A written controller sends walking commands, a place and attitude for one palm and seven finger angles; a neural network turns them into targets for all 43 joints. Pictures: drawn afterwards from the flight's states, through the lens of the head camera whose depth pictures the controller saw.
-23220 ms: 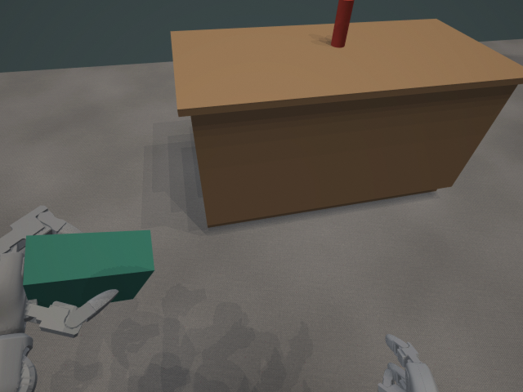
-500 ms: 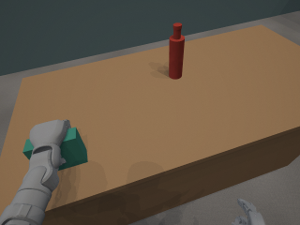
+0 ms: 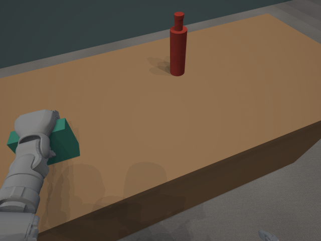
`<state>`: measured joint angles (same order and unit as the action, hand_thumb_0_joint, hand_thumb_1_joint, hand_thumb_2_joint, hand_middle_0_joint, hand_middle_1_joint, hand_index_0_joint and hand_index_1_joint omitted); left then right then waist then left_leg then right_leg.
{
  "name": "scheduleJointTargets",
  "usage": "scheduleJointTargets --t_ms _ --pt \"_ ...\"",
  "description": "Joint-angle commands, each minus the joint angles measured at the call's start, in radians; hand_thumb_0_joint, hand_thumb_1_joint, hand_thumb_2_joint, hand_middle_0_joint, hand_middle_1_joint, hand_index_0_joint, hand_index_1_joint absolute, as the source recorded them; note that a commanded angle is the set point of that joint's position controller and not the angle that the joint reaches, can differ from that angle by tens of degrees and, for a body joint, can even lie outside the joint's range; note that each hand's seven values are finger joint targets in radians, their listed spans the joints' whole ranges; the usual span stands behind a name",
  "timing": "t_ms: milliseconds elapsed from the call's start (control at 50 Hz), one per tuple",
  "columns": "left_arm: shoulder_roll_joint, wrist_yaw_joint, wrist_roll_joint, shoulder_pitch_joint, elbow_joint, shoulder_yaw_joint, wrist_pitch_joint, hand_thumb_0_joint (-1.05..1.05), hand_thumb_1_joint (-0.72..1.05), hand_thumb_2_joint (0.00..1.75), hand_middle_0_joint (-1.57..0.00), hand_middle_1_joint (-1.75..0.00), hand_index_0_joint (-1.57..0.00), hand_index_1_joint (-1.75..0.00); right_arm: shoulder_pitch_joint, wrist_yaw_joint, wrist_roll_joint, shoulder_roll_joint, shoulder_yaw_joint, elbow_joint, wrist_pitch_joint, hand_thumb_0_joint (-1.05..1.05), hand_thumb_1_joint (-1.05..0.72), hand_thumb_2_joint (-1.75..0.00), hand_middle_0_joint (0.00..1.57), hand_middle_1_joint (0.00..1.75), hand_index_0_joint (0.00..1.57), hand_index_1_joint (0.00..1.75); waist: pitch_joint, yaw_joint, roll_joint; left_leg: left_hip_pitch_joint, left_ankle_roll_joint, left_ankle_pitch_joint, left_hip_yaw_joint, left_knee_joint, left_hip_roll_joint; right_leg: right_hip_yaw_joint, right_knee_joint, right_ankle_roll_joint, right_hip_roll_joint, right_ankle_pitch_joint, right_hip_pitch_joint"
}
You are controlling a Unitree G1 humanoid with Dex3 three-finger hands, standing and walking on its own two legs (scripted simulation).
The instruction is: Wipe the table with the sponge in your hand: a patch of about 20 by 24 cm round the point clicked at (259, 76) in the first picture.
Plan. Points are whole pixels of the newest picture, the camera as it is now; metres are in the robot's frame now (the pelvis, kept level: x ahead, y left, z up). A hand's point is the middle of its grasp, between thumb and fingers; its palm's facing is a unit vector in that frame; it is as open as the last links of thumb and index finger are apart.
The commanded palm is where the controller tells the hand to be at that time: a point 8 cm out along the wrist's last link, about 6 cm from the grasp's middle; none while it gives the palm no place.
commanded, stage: wipe forward along the first lane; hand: left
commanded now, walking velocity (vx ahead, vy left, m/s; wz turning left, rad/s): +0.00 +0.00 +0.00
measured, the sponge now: (50, 148) +0.34 +0.34 +0.00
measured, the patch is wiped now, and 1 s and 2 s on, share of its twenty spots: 0.40 0.50 0.60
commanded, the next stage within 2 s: slide across to the middle lane in 0.42 s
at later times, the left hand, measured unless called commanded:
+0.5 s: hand (44, 122) +0.41 +0.37 +0.04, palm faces -0.16 +0.01 -0.99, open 9.4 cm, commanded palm +0.39 +0.36 +0.08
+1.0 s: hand (59, 115) +0.43 +0.33 +0.04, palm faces -0.12 +0.00 -0.99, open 9.4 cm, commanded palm +0.42 +0.31 +0.10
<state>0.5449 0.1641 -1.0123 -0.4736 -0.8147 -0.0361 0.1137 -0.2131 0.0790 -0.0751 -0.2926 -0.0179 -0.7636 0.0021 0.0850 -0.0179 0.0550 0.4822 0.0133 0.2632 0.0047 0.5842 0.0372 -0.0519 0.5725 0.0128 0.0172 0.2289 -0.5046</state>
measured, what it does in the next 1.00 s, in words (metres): stands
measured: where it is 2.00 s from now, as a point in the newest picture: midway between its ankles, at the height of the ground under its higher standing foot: outside the picture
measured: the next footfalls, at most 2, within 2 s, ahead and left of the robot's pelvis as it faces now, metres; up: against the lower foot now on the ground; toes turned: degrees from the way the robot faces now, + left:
none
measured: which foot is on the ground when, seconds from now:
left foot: down 0.00-1.00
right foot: down 0.00-1.00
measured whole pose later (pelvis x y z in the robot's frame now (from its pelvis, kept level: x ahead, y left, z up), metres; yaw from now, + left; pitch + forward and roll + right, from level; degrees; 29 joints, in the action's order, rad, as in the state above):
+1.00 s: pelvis +0.03 +0.02 +0.00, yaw +0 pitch +12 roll -1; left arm 0.50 0.20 -1.01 -0.63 -0.91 0.05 0.21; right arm -0.20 0.04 -0.07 -0.25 -0.02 -0.78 0.04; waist 0.10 0.01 0.04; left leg 0.46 -0.01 0.29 0.02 0.55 0.02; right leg -0.04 0.51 -0.02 0.03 0.24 -0.47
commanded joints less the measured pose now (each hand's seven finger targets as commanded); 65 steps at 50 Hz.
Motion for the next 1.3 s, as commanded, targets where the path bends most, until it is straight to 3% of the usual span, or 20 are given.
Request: scheduleJointTargets --t_ms 0,40,60,120,180,260,380,460,580,640,660,680,840,860,1020,1060,1120,1160,1220,1280 --pt "0.262 0.046 -0.043 -0.274 0.032 -0.054 0.017 0.00 0.10 1.30 -1.20 -1.60 -1.20 -1.60 0.018 0.005 0.005 -0.139 -0.049 0.108 -0.036 0.00 -0.90 -0.90 0.20 0.30 0.20 0.30 0.209 0.025 -0.077 -0.042 -0.061 -0.048 0.013 -0.061 -0.049 0.041 -0.108 0.022 -0.009 -0.045 0.136" --pt "0.253 0.045 -0.042 -0.293 0.028 -0.043 0.017 0.00 0.10 1.30 -1.20 -1.60 -1.20 -1.60 0.016 0.000 0.004 -0.142 -0.050 0.110 -0.030 0.00 -0.90 -0.90 0.20 0.30 0.20 0.30 0.214 0.029 -0.092 -0.048 -0.061 -0.052 0.010 -0.062 -0.046 0.036 -0.107 0.022 -0.012 -0.051 0.128" --pt "0.300 0.046 -0.041 -0.310 0.031 -0.082 0.012 0.00 0.10 1.30 -1.20 -1.60 -1.20 -1.60 0.014 0.002 0.004 -0.146 -0.051 0.106 -0.029 0.00 -0.90 -0.90 0.20 0.30 0.20 0.30 0.232 0.027 -0.090 -0.048 -0.063 -0.065 0.009 -0.058 -0.044 0.043 -0.105 0.025 -0.013 -0.065 0.139" --pt "0.277 0.043 -0.048 -0.339 -0.009 -0.044 0.013 0.00 0.10 1.30 -1.20 -1.60 -1.20 -1.60 0.003 0.001 0.002 -0.146 -0.047 0.107 -0.023 0.00 -0.90 -0.90 0.20 0.30 0.20 0.30 0.198 0.043 -0.093 -0.031 -0.062 -0.036 0.008 -0.063 -0.045 0.036 -0.110 0.021 -0.013 -0.030 0.109" --pt "0.326 0.046 -0.056 -0.394 -0.025 -0.070 0.007 0.00 0.10 1.30 -1.20 -1.60 -1.20 -1.60 -0.021 0.002 0.004 -0.152 -0.050 0.100 -0.023 0.00 -0.90 -0.90 0.20 0.30 0.20 0.30 0.227 0.049 -0.089 -0.035 -0.064 -0.048 0.004 -0.058 -0.043 0.035 -0.101 0.023 -0.016 -0.037 0.109" --pt "0.321 0.041 -0.066 -0.412 -0.034 -0.062 0.002 0.00 0.10 1.30 -1.20 -1.60 -1.20 -1.60 -0.029 -0.005 0.003 -0.151 -0.049 0.100 -0.015 0.00 -0.90 -0.90 0.20 0.30 0.20 0.30 0.252 0.046 -0.032 -0.047 -0.059 -0.086 -0.001 -0.053 -0.041 0.033 -0.089 0.033 -0.018 -0.073 0.097" --pt "0.327 0.047 -0.065 -0.457 -0.057 -0.059 -0.007 0.00 0.10 1.30 -1.20 -1.60 -1.20 -1.60 -0.064 -0.010 0.008 -0.155 -0.056 0.090 -0.007 0.00 -0.90 -0.90 0.20 0.30 0.20 0.30 0.278 0.061 -0.049 -0.051 -0.061 -0.120 -0.002 -0.037 -0.037 0.028 -0.076 0.032 -0.023 -0.109 0.092" --pt "0.390 0.047 -0.062 -0.469 -0.080 -0.103 -0.008 0.00 0.10 1.30 -1.20 -1.60 -1.20 -1.60 -0.069 -0.013 0.008 -0.167 -0.055 0.081 0.000 0.00 -0.90 -0.90 0.20 0.30 0.20 0.30 0.288 0.054 -0.043 -0.035 -0.060 -0.128 -0.005 -0.036 -0.035 0.035 -0.075 0.035 -0.023 -0.119 0.097" --pt "0.294 0.043 -0.055 -0.507 -0.006 -0.026 -0.024 0.00 0.10 1.30 -1.20 -1.60 -1.20 -1.60 -0.077 -0.017 0.006 -0.148 -0.065 0.089 -0.001 0.00 -0.90 -0.90 0.20 0.30 0.20 0.30 0.335 0.063 0.015 -0.109 -0.058 -0.174 -0.011 -0.040 -0.030 0.025 -0.075 0.038 -0.029 -0.133 0.092" --pt "0.226 0.057 -0.018 -0.504 0.022 -0.001 -0.023 0.00 0.10 1.30 -1.20 -1.60 -1.20 -1.60 -0.065 -0.015 0.004 -0.138 -0.069 0.084 -0.005 0.00 -0.90 -0.90 0.20 0.30 0.20 0.30 0.311 0.067 -0.013 -0.135 -0.056 -0.163 -0.016 -0.053 -0.023 0.018 -0.092 0.035 -0.031 -0.113 0.085" --pt "0.247 0.062 -0.003 -0.536 0.047 -0.026 -0.028 0.00 0.10 1.30 -1.20 -1.60 -1.20 -1.60 -0.057 -0.011 0.002 -0.139 -0.067 0.079 -0.010 0.00 -0.90 -0.90 0.20 0.30 0.20 0.30 0.332 0.064 -0.009 -0.148 -0.056 -0.184 -0.025 -0.061 -0.018 0.019 -0.089 0.040 -0.030 -0.127 0.094" --pt "0.211 0.064 0.003 -0.535 0.059 0.010 -0.023 0.00 0.10 1.30 -1.20 -1.60 -1.20 -1.60 -0.054 -0.012 0.002 -0.134 -0.067 0.078 -0.011 0.00 -0.90 -0.90 0.20 0.30 0.20 0.30 0.334 0.065 0.021 -0.165 -0.055 -0.185 -0.021 -0.062 -0.022 0.019 -0.091 0.037 -0.030 -0.124 0.097" --pt "0.147 0.068 -0.005 -0.539 0.063 0.054 0.053 0.00 0.10 1.30 -1.20 -1.60 -1.20 -1.60 -0.011 -0.020 0.003 -0.126 -0.056 0.068 -0.006 0.00 -0.90 -0.90 0.20 0.30 0.20 0.30 0.303 0.058 0.003 -0.198 -0.048 -0.234 -0.021 -0.087 -0.023 0.007 -0.105 0.038 -0.026 -0.164 0.131" --pt "0.186 0.069 -0.006 -0.544 0.064 0.013 0.055 0.00 0.10 1.30 -1.20 -1.60 -1.20 -1.60 -0.009 -0.019 0.006 -0.130 -0.056 0.063 -0.006 0.00 -0.90 -0.90 0.20 0.30 0.20 0.30 0.321 0.050 -0.002 -0.201 -0.048 -0.266 -0.025 -0.085 -0.020 0.010 -0.100 0.044 -0.026 -0.191 0.148" --pt "0.055 0.065 -0.011 -0.509 0.109 0.097 0.098 0.00 0.10 1.30 -1.20 -1.60 -1.20 -1.60 0.018 -0.033 0.012 -0.115 -0.056 0.086 0.008 0.00 -0.90 -0.90 0.20 0.30 0.20 0.30 0.337 0.048 -0.007 -0.243 -0.038 -0.372 -0.017 -0.066 -0.020 -0.002 -0.083 0.041 -0.025 -0.290 0.162" --pt "0.072 0.068 -0.002 -0.495 0.118 0.069 0.113 0.00 0.10 1.30 -1.20 -1.60 -1.20 -1.60 0.030 -0.033 0.011 -0.117 -0.056 0.087 0.012 0.00 -0.90 -0.90 0.20 0.30 0.20 0.30 0.348 0.040 -0.033 -0.241 -0.039 -0.391 -0.017 -0.064 -0.021 0.000 -0.083 0.042 -0.023 -0.322 0.188" --pt "-0.002 0.065 -0.012 -0.523 0.129 0.138 0.137 0.00 0.10 1.30 -1.20 -1.60 -1.20 -1.60 0.043 -0.035 0.012 -0.110 -0.053 0.087 0.020 0.00 -0.90 -0.90 0.20 0.30 0.20 0.30 0.326 0.054 -0.023 -0.251 -0.036 -0.409 -0.016 -0.058 -0.021 -0.007 -0.078 0.040 -0.022 -0.339 0.168" --pt "0.027 0.069 -0.003 -0.533 0.146 0.103 0.150 0.00 0.10 1.30 -1.20 -1.60 -1.20 -1.60 0.048 -0.034 0.014 -0.114 -0.055 0.084 0.025 0.00 -0.90 -0.90 0.20 0.30 0.20 0.30 0.354 0.044 -0.033 -0.255 -0.037 -0.409 -0.016 -0.056 -0.022 -0.003 -0.075 0.043 -0.022 -0.351 0.191" --pt "-0.001 0.063 -0.010 -0.519 0.135 0.127 0.172 0.00 0.10 1.30 -1.20 -1.60 -1.20 -1.60 0.055 -0.033 0.014 -0.110 -0.052 0.085 0.030 0.00 -0.90 -0.90 0.20 0.30 0.20 0.30 0.350 0.048 -0.046 -0.249 -0.039 -0.419 -0.008 -0.048 -0.027 -0.005 -0.072 0.039 -0.018 -0.392 0.207" --pt "0.015 0.061 -0.010 -0.451 0.148 0.106 0.188 0.00 0.10 1.30 -1.20 -1.60 -1.20 -1.60 0.069 -0.033 0.015 -0.111 -0.050 0.100 0.039 0.00 -0.90 -0.90 0.20 0.30 0.20 0.30 0.378 0.023 -0.036 -0.247 -0.039 -0.435 -0.005 -0.055 -0.033 -0.003 -0.067 0.041 -0.017 -0.413 0.251"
